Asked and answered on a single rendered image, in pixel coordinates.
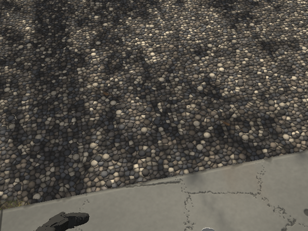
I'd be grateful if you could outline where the robot left hand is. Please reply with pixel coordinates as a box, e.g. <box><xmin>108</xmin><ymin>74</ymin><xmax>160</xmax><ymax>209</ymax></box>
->
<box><xmin>36</xmin><ymin>212</ymin><xmax>90</xmax><ymax>231</ymax></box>

